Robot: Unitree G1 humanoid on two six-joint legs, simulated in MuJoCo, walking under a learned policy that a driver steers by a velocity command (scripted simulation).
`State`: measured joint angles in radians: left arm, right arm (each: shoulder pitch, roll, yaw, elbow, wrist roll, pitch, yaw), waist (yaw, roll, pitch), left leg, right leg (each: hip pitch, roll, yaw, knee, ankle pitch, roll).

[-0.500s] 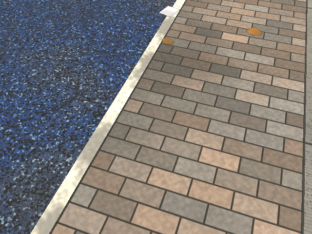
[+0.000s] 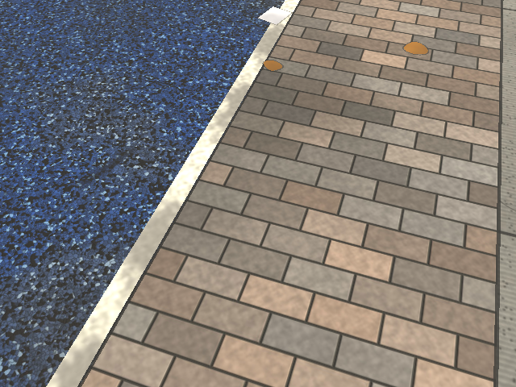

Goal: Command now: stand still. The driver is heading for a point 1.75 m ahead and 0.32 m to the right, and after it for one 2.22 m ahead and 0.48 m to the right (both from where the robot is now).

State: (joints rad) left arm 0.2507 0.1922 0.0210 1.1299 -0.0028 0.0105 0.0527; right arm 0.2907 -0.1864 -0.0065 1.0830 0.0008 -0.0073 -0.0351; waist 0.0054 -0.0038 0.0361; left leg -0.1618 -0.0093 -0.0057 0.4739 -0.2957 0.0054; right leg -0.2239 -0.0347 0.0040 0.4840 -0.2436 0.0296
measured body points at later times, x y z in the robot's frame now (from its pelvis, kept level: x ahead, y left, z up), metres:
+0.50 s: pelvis +0.04 -0.02 -0.01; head +0.04 -0.03 +0.44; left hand +0.04 +0.22 -0.15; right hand -0.01 -0.27 -0.16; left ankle -0.03 +0.12 -0.74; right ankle +0.02 -0.12 -0.73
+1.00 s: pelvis +0.28 -0.01 -0.03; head +0.32 -0.01 +0.42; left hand +0.15 +0.24 -0.16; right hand +0.52 -0.22 -0.12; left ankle +0.42 +0.09 -0.74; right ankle +0.04 -0.13 -0.72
